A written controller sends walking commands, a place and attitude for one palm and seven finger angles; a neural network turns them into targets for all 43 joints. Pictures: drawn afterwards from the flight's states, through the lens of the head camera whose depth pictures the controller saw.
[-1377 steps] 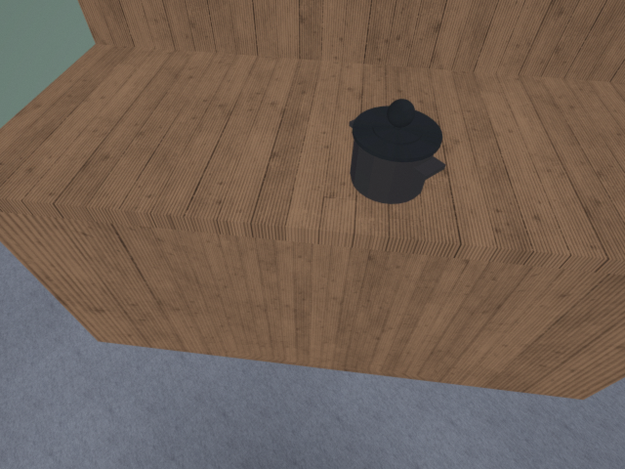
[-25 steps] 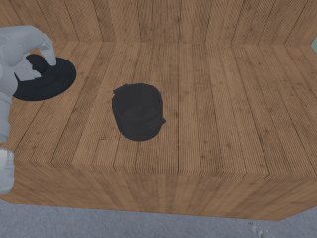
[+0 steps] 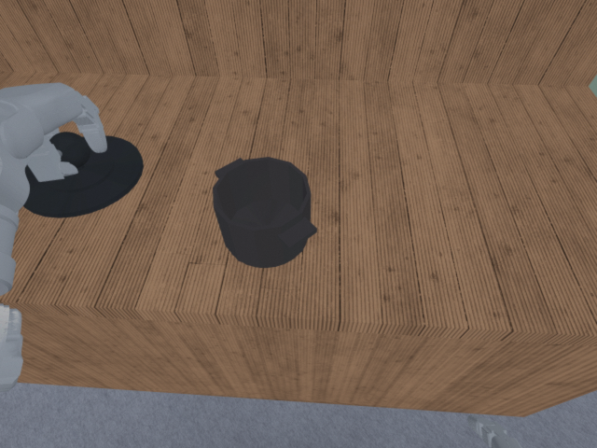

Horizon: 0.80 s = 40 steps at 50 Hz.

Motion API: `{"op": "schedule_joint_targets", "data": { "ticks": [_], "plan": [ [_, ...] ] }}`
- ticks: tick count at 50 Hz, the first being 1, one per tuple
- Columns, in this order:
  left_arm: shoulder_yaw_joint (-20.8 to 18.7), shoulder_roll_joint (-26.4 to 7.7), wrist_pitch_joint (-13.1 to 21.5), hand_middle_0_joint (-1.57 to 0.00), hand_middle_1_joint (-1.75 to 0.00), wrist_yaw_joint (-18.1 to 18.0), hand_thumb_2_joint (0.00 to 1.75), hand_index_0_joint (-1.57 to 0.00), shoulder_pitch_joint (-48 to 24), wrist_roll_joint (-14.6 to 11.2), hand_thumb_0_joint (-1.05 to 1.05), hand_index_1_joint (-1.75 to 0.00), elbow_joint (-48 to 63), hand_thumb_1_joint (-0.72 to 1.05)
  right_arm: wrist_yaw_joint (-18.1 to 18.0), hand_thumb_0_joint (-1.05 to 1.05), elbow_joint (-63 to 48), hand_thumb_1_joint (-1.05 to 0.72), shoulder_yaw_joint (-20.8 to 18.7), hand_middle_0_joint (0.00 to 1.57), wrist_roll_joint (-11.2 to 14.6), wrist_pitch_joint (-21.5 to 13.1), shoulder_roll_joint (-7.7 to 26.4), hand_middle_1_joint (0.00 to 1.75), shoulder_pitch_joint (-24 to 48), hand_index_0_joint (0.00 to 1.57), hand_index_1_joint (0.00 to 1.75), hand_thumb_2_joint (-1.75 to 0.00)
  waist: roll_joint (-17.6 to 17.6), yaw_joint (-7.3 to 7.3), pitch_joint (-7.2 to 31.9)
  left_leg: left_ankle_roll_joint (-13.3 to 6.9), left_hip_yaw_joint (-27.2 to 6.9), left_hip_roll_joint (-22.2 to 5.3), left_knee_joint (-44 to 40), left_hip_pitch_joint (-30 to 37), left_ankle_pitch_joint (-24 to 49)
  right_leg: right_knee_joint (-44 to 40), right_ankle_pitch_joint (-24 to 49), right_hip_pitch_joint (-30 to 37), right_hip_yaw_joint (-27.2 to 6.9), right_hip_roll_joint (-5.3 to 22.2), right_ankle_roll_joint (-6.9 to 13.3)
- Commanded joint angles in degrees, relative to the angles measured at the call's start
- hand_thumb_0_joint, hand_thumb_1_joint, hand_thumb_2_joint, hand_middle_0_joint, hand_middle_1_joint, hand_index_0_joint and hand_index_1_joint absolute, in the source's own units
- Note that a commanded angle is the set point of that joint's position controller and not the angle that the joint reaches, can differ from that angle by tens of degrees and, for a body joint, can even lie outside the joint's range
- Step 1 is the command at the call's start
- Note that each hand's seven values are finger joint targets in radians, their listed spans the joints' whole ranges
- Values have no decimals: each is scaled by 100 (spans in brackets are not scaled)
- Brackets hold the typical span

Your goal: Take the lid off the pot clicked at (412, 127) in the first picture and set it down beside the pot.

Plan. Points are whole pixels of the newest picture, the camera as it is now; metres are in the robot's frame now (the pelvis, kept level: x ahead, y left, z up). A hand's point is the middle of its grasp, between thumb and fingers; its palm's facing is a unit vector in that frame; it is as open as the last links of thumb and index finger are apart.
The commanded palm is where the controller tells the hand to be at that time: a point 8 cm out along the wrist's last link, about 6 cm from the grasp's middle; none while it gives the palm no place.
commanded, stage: lower the lid onto the table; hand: left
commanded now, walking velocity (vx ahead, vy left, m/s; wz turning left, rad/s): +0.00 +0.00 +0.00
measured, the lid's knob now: (69, 150) +0.45 +0.31 +0.16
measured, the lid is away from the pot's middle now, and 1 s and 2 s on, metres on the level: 0.25 0.24 0.23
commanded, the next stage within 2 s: none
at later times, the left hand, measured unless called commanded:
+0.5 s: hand (73, 172) +0.42 +0.30 +0.15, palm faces -0.35 -0.03 -0.94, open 7.4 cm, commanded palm +0.42 +0.29 +0.21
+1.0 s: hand (82, 192) +0.42 +0.30 +0.11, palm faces -0.40 -0.07 -0.91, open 7.3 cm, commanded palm +0.43 +0.31 +0.18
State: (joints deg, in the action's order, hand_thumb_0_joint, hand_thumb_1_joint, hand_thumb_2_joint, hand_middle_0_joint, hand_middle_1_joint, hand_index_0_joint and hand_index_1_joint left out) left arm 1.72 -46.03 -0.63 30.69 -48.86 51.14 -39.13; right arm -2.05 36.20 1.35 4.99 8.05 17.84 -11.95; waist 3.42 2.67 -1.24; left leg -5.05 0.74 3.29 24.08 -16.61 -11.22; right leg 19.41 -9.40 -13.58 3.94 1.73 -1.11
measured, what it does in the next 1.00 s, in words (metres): stands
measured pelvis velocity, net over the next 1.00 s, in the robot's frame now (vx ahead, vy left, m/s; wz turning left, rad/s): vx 0.00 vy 0.01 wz -0.01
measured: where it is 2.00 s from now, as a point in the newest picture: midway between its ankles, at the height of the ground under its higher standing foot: outside the picture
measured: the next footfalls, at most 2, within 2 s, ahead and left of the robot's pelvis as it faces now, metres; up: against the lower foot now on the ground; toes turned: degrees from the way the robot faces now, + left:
none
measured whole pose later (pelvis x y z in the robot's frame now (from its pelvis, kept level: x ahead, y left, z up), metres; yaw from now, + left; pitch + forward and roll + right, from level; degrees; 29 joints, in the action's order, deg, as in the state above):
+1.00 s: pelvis +0.00 +0.01 +0.00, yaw -1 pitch +5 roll -2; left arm 2.0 -43.0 7.6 24.6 -45.4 51.7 -48.0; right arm -2.5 37.7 1.1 4.3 7.4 17.1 -14.0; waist 2.5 3.5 -0.3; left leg -6.1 1.7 3.7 25.4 -18.4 -11.9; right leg 20.0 -9.4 -15.3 2.9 2.0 -0.9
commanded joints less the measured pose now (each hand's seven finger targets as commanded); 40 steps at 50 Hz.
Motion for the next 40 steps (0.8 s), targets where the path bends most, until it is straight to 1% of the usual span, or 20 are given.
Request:
{"op": "schedule_joint_targets", "data": {
  "ticks": [1,3,4,6,7,9,11,13,16,18,21,23,24,26,27,30,32,36,38,40],
  "plan": [
    [-811,-1985,67,-87,-91,-369,110,-91,-3084,-21,0,-95,1476,59,-42,0,-645,-90,-327,20,-10,-197,804,30,129,20,30,-90,476,40,2563,77,-576,-298,-23,1741,2364,-24,1172,230,-52,-204,411],
    [-893,-2134,107,-87,-91,-396,110,-91,-3003,-107,0,-95,1398,59,-34,0,-608,-90,-338,20,-11,-182,897,30,103,20,30,-90,495,74,2478,107,-577,-290,-22,1656,2242,-53,1150,220,-49,-171,423],
    [-782,-1986,120,-87,-91,-388,110,-91,-3144,-54,0,-95,1521,59,-23,0,-618,-90,-321,20,-22,-173,820,30,109,20,30,-90,430,48,2633,103,-589,-288,-59,1713,2234,-24,1116,268,-45,-214,401],
    [-519,-1657,95,-87,-91,-367,110,-91,-3055,-67,0,-95,1102,59,-40,0,-554,-90,-306,20,4,-174,807,30,112,20,30,-90,295,97,2246,95,-566,-287,-79,1542,1927,-66,965,80,12,-223,394],
    [-513,-1702,106,-87,-91,-368,110,-91,-3241,-74,0,-95,1224,59,-51,0,-529,-90,-312,20,15,-163,836,30,103,20,30,-90,285,98,2314,95,-560,-287,-104,1566,1784,-61,941,98,13,-227,394],
    [-615,-1876,191,-87,-91,-451,110,-91,-3499,-58,0,-95,1690,59,-34,0,-593,-90,-325,20,-30,-195,822,30,96,20,30,-90,657,82,2690,142,-630,-279,-86,1819,2016,-27,880,113,-22,-238,416],
    [-458,-1613,215,-87,-91,-442,110,-91,-3452,-76,0,-95,1614,59,-56,0,-555,-90,-326,20,-29,-236,795,30,110,20,30,-90,642,104,2574,161,-668,-316,-96,1913,1930,-49,746,-59,14,-232,409],
    [-643,-1821,243,-87,-91,-472,110,-91,-3091,-171,0,-95,1263,59,-51,0,-532,-90,-331,20,-42,-236,891,30,17,20,30,-90,463,110,2438,167,-654,-276,-66,1669,1820,-51,841,51,-16,-194,440],
    [-595,-1736,258,-87,-91,-464,110,-91,-3147,-94,0,-95,849,59,-48,0,-491,-90,-302,20,-14,-204,848,30,11,20,30,-90,83,65,2204,104,-571,-256,-186,1297,1350,-48,809,189,11,-213,419],
    [-690,-1925,334,-87,-91,-565,110,-91,-3126,-49,0,-95,877,59,-44,0,-524,-90,-333,20,-45,-215,909,30,-19,20,30,-90,289,74,2310,139,-584,-258,-126,1344,1518,-18,866,176,-29,-172,457],
    [-681,-1858,422,-87,-91,-599,110,-91,-3247,20,0,-95,1107,59,-38,0,-562,-90,-339,20,-45,-220,829,30,-29,20,30,-90,514,45,2556,147,-612,-286,-120,1570,1812,13,873,179,-34,-213,442],
    [-903,-2093,501,-87,-91,-677,110,-91,-3090,-41,0,-95,1472,59,-13,0,-634,-90,-373,20,-90,-253,877,30,-22,20,30,-90,816,39,2766,220,-676,-313,-16,1823,2343,15,1011,162,-80,-176,468],
    [-929,-2006,515,-87,-91,-679,110,-91,-2961,-17,0,-95,1488,59,5,0,-627,-90,-370,20,-98,-239,804,30,-68,20,30,-90,740,22,2894,214,-707,-326,-21,1914,2519,22,1000,171,-70,-232,436],
    [-722,-1636,461,-87,-91,-622,110,-91,-2616,-104,0,-95,1019,59,13,0,-578,-90,-363,20,-60,-211,806,30,-84,20,30,-90,473,62,2408,183,-671,-333,-73,1648,2214,-34,907,46,-21,-217,419],
    [-786,-1681,428,-87,-91,-618,110,-91,-2446,-113,0,-95,736,59,14,0,-541,-90,-364,20,-42,-184,826,30,-132,20,30,-90,235,56,2222,165,-663,-327,-114,1464,1920,-41,804,14,6,-229,414],
    [-744,-1744,488,-87,-91,-664,110,-91,-2848,-30,0,-95,1323,59,29,0,-600,-90,-401,20,-52,-168,845,30,-66,20,30,-90,423,37,2478,157,-679,-328,-109,1626,1959,-19,833,58,-33,-217,430],
    [-635,-1571,491,-87,-91,-685,110,-91,-2715,-42,0,-95,1321,59,23,0,-599,-90,-394,20,-54,-180,815,30,-97,20,30,-90,523,75,2464,213,-738,-354,-93,1785,2198,-33,775,-89,-15,-243,425],
    [-773,-1731,530,-87,-91,-737,110,-91,-2677,-94,0,-95,749,59,-32,0,-475,-90,-381,20,-44,-175,860,30,-212,20,30,-90,138,80,2246,101,-595,-309,-163,1412,1441,-66,687,33,-36,-239,419],
    [-863,-1964,626,-87,-91,-831,110,-91,-2891,-69,0,-95,1046,59,-52,0,-519,-90,-402,20,-71,-198,915,30,-168,20,30,-90,398,74,2455,130,-608,-318,-122,1523,1590,-42,786,60,-86,-179,449],
    [-768,-1778,661,-87,-91,-859,110,-91,-2863,45,0,-95,807,59,-77,0,-477,-90,-382,20,-75,-224,834,30,-211,20,30,-90,378,76,2486,130,-628,-337,-80,1598,1826,-17,831,11,-54,-232,430]
  ]
}}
